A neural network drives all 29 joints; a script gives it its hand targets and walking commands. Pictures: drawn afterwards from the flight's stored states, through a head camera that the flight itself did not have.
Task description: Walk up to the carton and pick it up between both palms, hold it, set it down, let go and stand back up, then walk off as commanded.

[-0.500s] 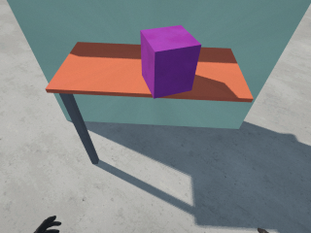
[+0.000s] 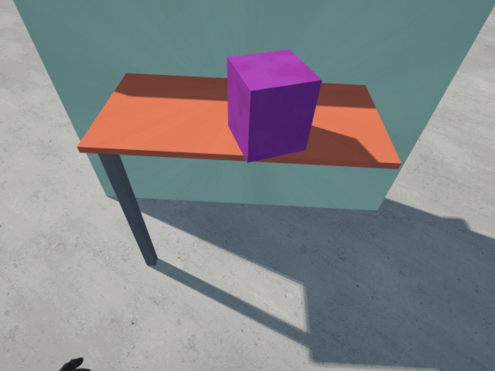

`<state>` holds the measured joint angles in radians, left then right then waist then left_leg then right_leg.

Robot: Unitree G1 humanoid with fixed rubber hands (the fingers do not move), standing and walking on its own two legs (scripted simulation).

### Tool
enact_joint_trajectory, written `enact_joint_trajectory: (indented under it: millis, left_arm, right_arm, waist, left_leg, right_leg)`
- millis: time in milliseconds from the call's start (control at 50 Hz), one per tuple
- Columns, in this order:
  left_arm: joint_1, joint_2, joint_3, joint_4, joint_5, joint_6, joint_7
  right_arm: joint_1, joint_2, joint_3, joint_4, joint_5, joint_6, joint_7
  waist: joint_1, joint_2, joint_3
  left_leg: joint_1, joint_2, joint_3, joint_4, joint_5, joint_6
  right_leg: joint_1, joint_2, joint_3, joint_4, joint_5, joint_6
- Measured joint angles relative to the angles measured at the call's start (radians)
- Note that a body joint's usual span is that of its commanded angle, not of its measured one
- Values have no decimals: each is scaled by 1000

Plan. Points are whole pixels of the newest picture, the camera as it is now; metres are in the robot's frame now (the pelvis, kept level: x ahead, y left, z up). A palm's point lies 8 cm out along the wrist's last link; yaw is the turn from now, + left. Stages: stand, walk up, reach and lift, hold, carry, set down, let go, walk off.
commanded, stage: stand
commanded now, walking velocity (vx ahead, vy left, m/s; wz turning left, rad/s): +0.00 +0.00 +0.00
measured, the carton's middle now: (268, 106) +0.75 -0.04 +0.04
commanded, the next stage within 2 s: none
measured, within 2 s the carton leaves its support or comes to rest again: neither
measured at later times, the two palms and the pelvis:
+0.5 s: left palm out of the picture +0.09 +0.32 -0.10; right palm out of the picture +0.09 -0.30 -0.10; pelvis +0.00 +0.01 +0.00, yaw +0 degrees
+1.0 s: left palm out of the picture +0.09 +0.32 -0.10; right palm out of the picture +0.09 -0.30 -0.11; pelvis +0.00 +0.01 +0.00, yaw +0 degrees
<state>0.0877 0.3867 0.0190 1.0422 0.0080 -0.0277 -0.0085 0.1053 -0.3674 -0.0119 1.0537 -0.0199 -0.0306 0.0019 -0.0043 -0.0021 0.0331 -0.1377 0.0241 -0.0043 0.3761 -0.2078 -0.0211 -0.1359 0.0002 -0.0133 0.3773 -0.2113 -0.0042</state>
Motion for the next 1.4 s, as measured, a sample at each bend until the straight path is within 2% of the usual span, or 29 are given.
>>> enact_joint_trajectory:
  millis: [240, 600, 720, 1400]
  left_arm:
    - [2, -5, -7, 4, 4, 3, 9]
    - [11, 5, -7, 9, 3, 7, 11]
    - [18, 10, -2, 17, 5, 9, 10]
    - [14, 13, -5, 16, 3, 11, 11]
  right_arm:
    - [-13, 8, 2, 12, 3, 2, -2]
    - [-11, -3, -5, 27, 1, 6, 0]
    - [-17, 3, -7, 21, 3, 3, 2]
    - [-32, -5, -11, 38, 9, 11, -6]
  waist:
    - [-1, 0, -4]
    - [16, -2, -11]
    - [4, 4, -7]
    - [7, -3, 2]
  left_leg:
    - [6, -9, 1, -14, 10, 7]
    - [16, -14, 6, -29, 15, 11]
    - [13, -13, 5, -29, 17, 12]
    - [31, -16, 4, -42, 4, 12]
  right_leg:
    - [7, -9, 0, -14, 9, 8]
    - [12, -14, 5, -22, 12, 12]
    - [15, -13, 4, -34, 20, 14]
    - [30, -17, 3, -40, 3, 16]
